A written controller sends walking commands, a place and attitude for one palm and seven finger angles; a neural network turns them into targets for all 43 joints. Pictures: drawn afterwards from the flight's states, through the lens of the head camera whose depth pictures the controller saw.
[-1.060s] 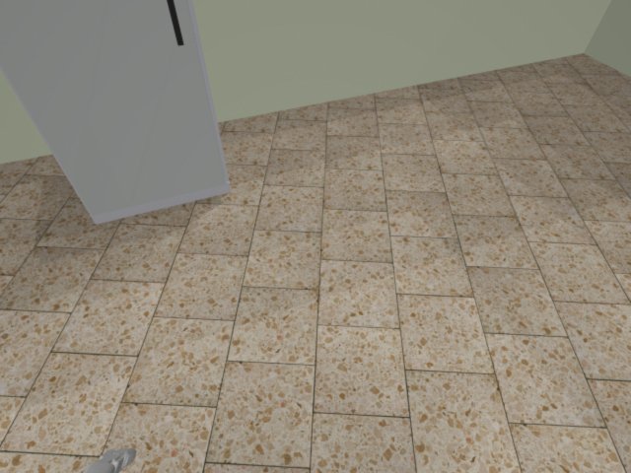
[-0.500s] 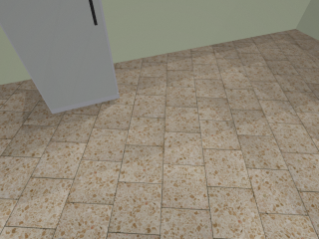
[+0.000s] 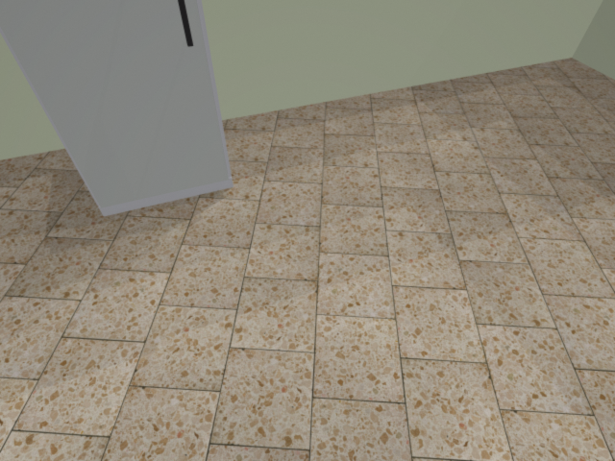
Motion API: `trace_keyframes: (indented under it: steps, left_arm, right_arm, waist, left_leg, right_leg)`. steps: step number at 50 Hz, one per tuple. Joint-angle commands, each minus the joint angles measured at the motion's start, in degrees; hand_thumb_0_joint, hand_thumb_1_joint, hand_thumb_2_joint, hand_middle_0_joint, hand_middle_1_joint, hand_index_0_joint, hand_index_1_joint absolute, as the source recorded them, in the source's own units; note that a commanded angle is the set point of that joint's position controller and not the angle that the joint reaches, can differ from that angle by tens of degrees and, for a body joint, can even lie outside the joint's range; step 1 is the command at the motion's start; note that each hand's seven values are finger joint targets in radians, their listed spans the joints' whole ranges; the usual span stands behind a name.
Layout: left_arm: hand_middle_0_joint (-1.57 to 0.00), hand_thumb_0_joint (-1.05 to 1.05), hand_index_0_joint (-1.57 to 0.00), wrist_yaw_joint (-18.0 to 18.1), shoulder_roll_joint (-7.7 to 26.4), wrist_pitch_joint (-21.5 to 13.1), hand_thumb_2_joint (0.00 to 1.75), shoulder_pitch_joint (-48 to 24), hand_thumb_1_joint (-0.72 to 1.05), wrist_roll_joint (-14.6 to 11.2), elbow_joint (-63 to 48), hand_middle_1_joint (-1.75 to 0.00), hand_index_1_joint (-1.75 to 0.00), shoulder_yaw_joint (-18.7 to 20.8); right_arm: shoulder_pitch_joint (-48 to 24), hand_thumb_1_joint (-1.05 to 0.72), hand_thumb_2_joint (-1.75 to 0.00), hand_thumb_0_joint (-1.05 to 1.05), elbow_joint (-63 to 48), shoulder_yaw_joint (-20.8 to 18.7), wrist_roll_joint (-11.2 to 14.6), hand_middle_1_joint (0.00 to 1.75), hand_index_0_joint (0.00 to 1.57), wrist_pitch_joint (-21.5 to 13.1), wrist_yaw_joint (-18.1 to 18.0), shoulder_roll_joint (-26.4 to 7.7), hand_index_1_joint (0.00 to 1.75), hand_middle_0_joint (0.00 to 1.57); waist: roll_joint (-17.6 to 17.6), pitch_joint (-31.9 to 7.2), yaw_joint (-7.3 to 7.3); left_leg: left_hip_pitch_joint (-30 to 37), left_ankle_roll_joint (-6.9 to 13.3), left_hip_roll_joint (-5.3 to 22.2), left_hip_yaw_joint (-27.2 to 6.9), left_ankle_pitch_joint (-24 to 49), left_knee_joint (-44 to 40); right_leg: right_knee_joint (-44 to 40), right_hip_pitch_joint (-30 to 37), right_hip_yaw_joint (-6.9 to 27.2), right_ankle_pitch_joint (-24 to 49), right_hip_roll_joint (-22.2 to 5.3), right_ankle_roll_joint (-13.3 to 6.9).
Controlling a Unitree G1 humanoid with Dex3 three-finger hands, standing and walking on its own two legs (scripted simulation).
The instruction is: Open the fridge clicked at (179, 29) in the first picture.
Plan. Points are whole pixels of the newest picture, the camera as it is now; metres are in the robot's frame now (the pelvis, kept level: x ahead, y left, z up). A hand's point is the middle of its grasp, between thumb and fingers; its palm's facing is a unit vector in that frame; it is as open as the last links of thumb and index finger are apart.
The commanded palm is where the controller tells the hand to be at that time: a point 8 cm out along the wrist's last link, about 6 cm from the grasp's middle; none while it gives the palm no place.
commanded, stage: look at it before walking up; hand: right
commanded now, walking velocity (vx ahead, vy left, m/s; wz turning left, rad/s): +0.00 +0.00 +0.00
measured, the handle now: out of the picture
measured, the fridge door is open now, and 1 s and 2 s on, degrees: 0 0 0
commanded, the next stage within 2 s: walk to a spot facing it in 0.38 s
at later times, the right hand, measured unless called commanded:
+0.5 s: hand out of the picture +0.08 -0.25 -0.16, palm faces -0.02 +0.94 -0.34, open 7.3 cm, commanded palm none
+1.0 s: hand out of the picture +0.08 -0.14 -0.17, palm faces -0.13 +0.97 -0.19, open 7.3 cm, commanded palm none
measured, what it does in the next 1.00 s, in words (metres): walks ahead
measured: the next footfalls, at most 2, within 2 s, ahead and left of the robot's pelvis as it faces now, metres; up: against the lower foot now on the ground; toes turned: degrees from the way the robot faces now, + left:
right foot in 1.26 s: +0.38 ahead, -0.06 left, +0.00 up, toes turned +13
left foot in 1.86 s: +0.47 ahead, +0.25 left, +0.00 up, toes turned +48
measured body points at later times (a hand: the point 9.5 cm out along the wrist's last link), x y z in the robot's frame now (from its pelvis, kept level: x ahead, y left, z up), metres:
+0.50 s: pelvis +0.01 +0.00 +0.00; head +0.01 +0.00 +0.45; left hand +0.10 +0.30 -0.13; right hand +0.08 -0.30 -0.13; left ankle +0.01 +0.12 -0.74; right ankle +0.00 -0.12 -0.74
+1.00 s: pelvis +0.10 +0.03 +0.00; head +0.12 +0.05 +0.44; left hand +0.10 +0.29 -0.16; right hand +0.09 -0.20 -0.15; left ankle +0.04 +0.11 -0.74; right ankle +0.14 -0.10 -0.67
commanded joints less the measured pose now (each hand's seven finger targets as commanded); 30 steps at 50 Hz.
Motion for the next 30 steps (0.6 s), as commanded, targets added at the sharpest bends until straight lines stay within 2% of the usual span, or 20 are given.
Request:
trace_keyframes:
  steps: [1,24,26,27,29,30]
  left_arm:
    - [-0.2,0.0,-0.2,0.7,11.7,-1.4,0.9,-2.9,0.9,0.0,-3.6,-0.3,-0.3,2.5]
    - [-0.2,0.0,-0.2,0.9,11.9,-1.4,0.9,-3.5,0.9,-0.1,-3.5,-0.3,-0.3,2.4]
    - [-0.2,0.0,-0.2,0.8,5.9,-0.6,0.9,-0.4,0.9,0.4,-2.5,-0.3,-0.3,1.2]
    - [-0.2,0.0,-0.2,0.7,4.9,-0.1,0.9,1.3,0.9,0.5,-2.3,-0.3,-0.3,1.2]
    - [-0.2,0.0,-0.2,0.7,5.7,0.3,0.9,2.4,0.9,0.8,-3.3,-0.3,-0.3,1.8]
    - [-0.2,0.0,-0.2,0.7,6.5,0.3,0.9,2.7,0.9,0.8,-3.9,-0.3,-0.3,2.3]
  right_arm:
    - [-2.5,-0.9,-0.9,0.0,-3.7,-2.5,0.3,0.3,0.2,-1.5,-0.6,-11.9,0.3,0.2]
    - [-2.1,-0.9,-0.9,0.0,-3.2,-2.5,0.3,0.3,0.2,-1.6,-0.6,-12.0,0.3,0.2]
    - [1.4,-0.9,-0.9,0.0,-2.0,-1.5,0.3,0.3,0.2,-0.5,-0.7,-6.1,0.3,0.2]
    - [2.7,-0.9,-0.9,0.0,-1.9,-1.4,0.2,0.3,0.2,0.2,-0.5,-5.1,0.3,0.2]
    - [3.3,-0.9,-0.9,0.0,-3.4,-2.0,-0.2,0.3,0.2,1.0,0.2,-5.5,0.3,0.2]
    - [3.9,-0.9,-0.9,0.0,-4.3,-2.4,-0.3,0.3,0.2,1.2,0.6,-5.4,0.3,0.2]
  waist:
    - [0.5,-3.8,0.05]
    - [0.3,-4.5,-0.01]
    - [0.9,-4.8,0.03]
    - [0.7,-4.1,0.01]
    - [0.7,1.0,0.2]
    - [-0.5,2.9,0.21]
  left_leg:
    - [0.6,2.2,6.4,-5.7,4.7,-4.6]
    - [2.1,2.1,6.6,-5.4,8.7,-5.1]
    - [0.7,1.6,5.9,-5.9,2.5,-4.6]
    - [-0.8,1.7,5.3,-6.8,-3.6,-4.4]
    - [-6.1,2.4,3.5,-7.9,-14.5,-3.7]
    - [-8.8,2.7,2.5,-8.0,-17.1,-2.2]
  right_leg:
    - [-4.2,0.6,5.8,6.3,-6.6,-1.7]
    - [-4.7,2.5,5.7,9.2,-7.0,-1.5]
    - [-3.1,3.1,3.5,3.3,-6.8,-0.5]
    - [-2.2,2.7,2.9,-2.4,-6.7,-0.4]
    - [-3.2,-0.9,3.1,-14.4,-7.2,-1.0]
    - [-3.7,-1.7,3.8,-18.6,-8.0,-1.5]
